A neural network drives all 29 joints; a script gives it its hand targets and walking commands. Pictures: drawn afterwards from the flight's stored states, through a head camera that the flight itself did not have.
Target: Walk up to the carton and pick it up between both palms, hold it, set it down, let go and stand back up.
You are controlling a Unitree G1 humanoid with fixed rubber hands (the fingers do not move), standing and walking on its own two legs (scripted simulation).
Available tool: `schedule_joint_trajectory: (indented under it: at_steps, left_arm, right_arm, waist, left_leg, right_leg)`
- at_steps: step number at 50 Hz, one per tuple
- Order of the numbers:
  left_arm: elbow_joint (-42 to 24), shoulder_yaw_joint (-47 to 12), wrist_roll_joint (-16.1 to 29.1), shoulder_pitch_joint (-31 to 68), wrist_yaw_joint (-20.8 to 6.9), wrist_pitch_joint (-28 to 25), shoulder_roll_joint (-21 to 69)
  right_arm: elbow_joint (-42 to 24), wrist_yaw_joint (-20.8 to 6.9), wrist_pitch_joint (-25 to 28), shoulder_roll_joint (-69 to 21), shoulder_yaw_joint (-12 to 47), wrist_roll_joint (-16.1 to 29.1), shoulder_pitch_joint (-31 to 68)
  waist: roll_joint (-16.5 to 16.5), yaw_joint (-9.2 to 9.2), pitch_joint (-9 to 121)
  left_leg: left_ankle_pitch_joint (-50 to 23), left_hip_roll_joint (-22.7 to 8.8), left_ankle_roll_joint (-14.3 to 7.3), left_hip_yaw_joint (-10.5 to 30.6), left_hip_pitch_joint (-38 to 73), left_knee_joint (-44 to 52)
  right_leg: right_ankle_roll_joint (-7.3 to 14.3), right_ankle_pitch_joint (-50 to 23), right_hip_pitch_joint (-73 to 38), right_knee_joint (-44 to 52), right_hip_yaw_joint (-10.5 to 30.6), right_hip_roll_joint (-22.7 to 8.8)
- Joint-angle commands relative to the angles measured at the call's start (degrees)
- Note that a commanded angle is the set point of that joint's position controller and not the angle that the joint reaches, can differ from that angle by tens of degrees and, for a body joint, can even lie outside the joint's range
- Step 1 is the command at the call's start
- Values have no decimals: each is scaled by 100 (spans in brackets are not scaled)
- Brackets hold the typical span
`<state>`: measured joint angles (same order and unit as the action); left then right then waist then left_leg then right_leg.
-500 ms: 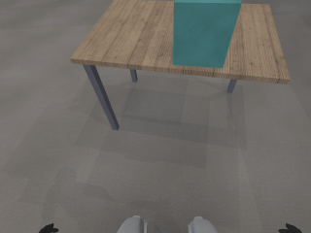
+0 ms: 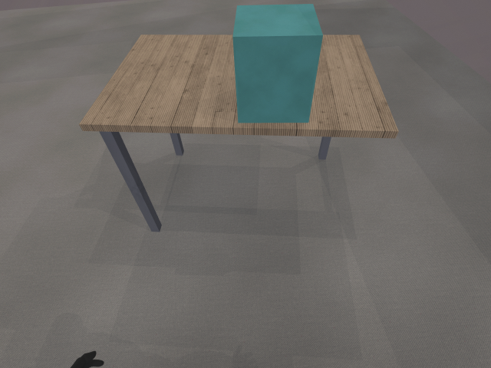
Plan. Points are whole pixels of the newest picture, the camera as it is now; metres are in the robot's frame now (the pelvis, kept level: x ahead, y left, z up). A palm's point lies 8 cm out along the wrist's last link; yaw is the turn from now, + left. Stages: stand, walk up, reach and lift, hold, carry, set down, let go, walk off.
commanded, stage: walk up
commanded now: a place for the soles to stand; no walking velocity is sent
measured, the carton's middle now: (274, 65) +0.88 -0.05 +0.05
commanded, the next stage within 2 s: none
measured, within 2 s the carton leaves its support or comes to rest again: neither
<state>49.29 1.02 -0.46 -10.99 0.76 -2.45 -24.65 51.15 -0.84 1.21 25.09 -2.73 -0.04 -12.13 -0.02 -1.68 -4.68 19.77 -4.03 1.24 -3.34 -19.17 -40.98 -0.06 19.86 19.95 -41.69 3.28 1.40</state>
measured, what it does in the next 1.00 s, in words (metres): stands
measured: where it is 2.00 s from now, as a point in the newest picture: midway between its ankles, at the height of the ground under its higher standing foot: outside the picture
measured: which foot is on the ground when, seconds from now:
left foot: down 0.00-1.00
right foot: down 0.00-1.00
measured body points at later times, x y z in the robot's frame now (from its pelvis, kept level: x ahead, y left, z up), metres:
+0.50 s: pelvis +0.00 +0.01 +0.02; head +0.02 +0.01 +0.47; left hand +0.13 +0.31 -0.09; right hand +0.09 -0.33 -0.09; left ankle +0.02 +0.14 -0.72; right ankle +0.03 -0.12 -0.72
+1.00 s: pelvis +0.01 +0.02 +0.02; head +0.04 +0.01 +0.47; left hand +0.15 +0.33 -0.09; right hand +0.09 -0.32 -0.10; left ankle +0.02 +0.14 -0.72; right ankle +0.03 -0.12 -0.72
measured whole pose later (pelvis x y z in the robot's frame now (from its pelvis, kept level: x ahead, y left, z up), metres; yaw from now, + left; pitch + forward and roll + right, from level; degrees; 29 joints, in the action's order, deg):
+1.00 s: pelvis +0.01 +0.02 +0.02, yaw -6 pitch -1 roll +1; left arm 55.6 0.2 -0.3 -8.2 1.1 -1.2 -23.9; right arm 59.8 -1.4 -0.8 23.6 -3.3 0.0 -2.3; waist 0.7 -1.4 -4.5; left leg 17.0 -3.9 0.1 -9.6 -12.0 -30.9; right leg -1.5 15.4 15.8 -32.9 9.2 1.7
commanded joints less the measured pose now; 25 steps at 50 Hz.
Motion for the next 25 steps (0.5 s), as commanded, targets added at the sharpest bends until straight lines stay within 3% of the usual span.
schedule_joint_trajectory:
  at_steps: [1,2,3,4,5,6,7,8,9,10,11,12,13,14,15,16,17,18,19,20,21,22,23,25]
  left_arm:
    - [-164,256,20,97,35,-82,-1012]
    - [-206,243,26,67,24,-100,-986]
    - [-165,217,-23,217,15,-87,-1112]
    - [-89,238,-13,170,12,-88,-1129]
    - [-51,202,-15,413,-12,-90,-1287]
    - [-6,181,-24,373,9,-78,-1145]
    - [32,163,-22,362,12,-72,-1130]
    - [54,132,-1,358,3,-76,-932]
    - [105,101,-12,432,-29,-71,-929]
    - [132,117,19,430,-12,-76,-980]
    - [220,109,3,540,-7,-98,-966]
    - [170,55,-21,471,-9,-117,-896]
    - [239,63,28,328,-20,-104,-925]
    - [340,70,43,333,-14,-115,-887]
    - [320,118,44,394,-5,-121,-1020]
    - [336,120,26,442,15,-123,-1003]
    - [323,47,19,609,10,-107,-1001]
    - [308,70,3,592,25,-97,-963]
    - [362,75,40,399,17,-62,-1008]
    - [445,52,57,523,27,-58,-948]
    - [407,62,99,484,19,-49,-965]
    - [293,92,36,603,42,-35,-877]
    - [364,85,83,386,19,-46,-842]
    - [416,138,57,412,1,35,-1023]
  right_arm:
    - [-262,39,89,1242,-229,-5,579]
    - [-176,13,68,1058,-171,19,447]
    - [-113,21,61,1154,-167,38,512]
    - [-132,1,29,985,-174,59,605]
    - [-5,-4,16,937,-139,88,449]
    - [82,-13,10,1048,-133,101,456]
    - [126,-8,16,1067,-153,58,547]
    - [137,-3,30,1075,-168,67,585]
    - [215,-10,45,1066,-141,32,681]
    - [300,11,64,1024,-118,-12,836]
    - [283,-5,46,1093,-122,-2,893]
    - [386,-23,49,906,-122,25,871]
    - [384,4,54,940,-81,28,929]
    - [423,-20,34,849,-49,70,1006]
    - [520,-23,32,931,-103,31,945]
    - [510,-15,18,880,-81,25,969]
    - [555,-33,8,905,-84,26,831]
    - [559,-32,-13,907,-84,65,940]
    - [640,2,-5,995,-117,4,1038]
    - [673,-19,-11,927,-73,29,1144]
    - [645,-16,-33,965,-82,-35,1197]
    - [653,-9,-45,990,-120,-18,1159]
    - [698,0,-11,1091,-115,-20,1251]
    - [680,-29,-23,1194,-143,6,1248]
  waist:
    - [-306,211,286]
    - [97,214,600]
    - [113,81,461]
    - [71,42,700]
    - [257,-76,484]
    - [40,-43,548]
    - [153,-64,367]
    - [46,6,436]
    - [49,0,446]
    - [296,22,301]
    - [402,19,214]
    - [401,20,512]
    - [308,115,593]
    - [195,77,502]
    - [14,39,680]
    - [215,-18,796]
    - [507,-94,811]
    - [486,-71,731]
    - [234,68,567]
    - [80,0,661]
    - [52,8,276]
    - [250,60,519]
    - [123,134,562]
    - [226,95,411]
  left_leg:
    - [-20,-636,-629,852,-443,1270]
    - [199,-432,-488,705,-53,1113]
    - [238,-304,-488,570,117,879]
    - [734,-265,-414,446,278,854]
    - [767,-198,-345,435,513,1024]
    - [738,-239,-413,504,572,1264]
    - [827,-420,-435,629,776,1429]
    - [864,-531,-523,918,581,1606]
    - [984,-555,-572,747,729,1704]
    - [667,-547,-519,818,579,1781]
    - [282,-560,-499,596,536,1609]
    - [136,-412,-435,496,852,1693]
    - [273,-560,-466,539,865,1652]
    - [360,-407,-471,353,969,1549]
    - [-3,-374,-367,280,986,1507]
    - [-93,-386,-420,188,1125,1516]
    - [-259,-356,-355,282,1294,1648]
    - [-265,-401,-357,246,1309,1515]
    - [-196,-435,-332,334,1299,1730]
    - [-79,-433,-387,300,1385,1812]
    - [145,-410,-388,303,1080,1905]
    - [261,-524,-424,419,1023,2037]
    - [387,-667,-546,528,992,2125]
    - [583,-685,-579,398,1113,2119]
  right_leg:
    - [375,-952,-663,760,514,-320]
    - [501,-680,-486,1094,844,-494]
    - [543,-802,-154,1147,1140,-532]
    - [503,-362,17,1451,1294,-639]
    - [536,-475,314,1533,1445,-787]
    - [409,-235,203,1607,1209,-645]
    - [378,-354,467,1522,1186,-597]
    - [338,-198,150,1648,1075,-520]
    - [323,-442,178,1628,954,-426]
    - [282,-674,83,1525,969,-410]
    - [320,-1125,-18,1530,802,-437]
    - [308,-1392,-87,1594,981,-568]
    - [267,-1418,-99,1651,903,-574]
    - [271,-1618,-119,1799,953,-545]
    - [335,-1939,-270,1554,1040,-612]
    - [305,-2043,-372,1588,992,-669]
    - [269,-1825,-271,1711,1047,-664]
    - [285,-1847,-253,1933,1048,-664]
    - [216,-1808,-5,1858,1104,-637]
    - [238,-1870,-157,1862,999,-631]
    - [179,-1509,23,1861,971,-505]
    - [287,-1211,-202,1801,943,-519]
    - [196,-1171,-300,1667,771,-391]
    - [219,-1459,-173,1661,757,-411]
